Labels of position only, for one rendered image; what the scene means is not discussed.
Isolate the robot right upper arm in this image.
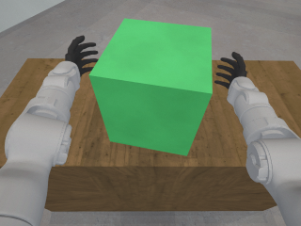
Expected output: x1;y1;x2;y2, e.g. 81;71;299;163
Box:
246;137;301;226

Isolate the robot left upper arm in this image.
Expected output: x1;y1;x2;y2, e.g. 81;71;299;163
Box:
0;113;72;226

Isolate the left robot forearm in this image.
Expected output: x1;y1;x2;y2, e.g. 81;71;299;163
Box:
5;61;81;159

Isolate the right robot forearm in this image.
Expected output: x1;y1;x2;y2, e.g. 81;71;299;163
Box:
227;76;301;146

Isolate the carton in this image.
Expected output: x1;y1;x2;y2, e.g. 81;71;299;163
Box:
89;18;213;156

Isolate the left robot hand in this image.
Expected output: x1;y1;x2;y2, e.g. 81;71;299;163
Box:
65;35;99;77

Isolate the right robot hand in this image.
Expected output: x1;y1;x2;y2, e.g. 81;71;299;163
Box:
214;52;247;89

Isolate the pedestal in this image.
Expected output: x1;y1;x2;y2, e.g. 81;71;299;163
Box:
0;58;301;212

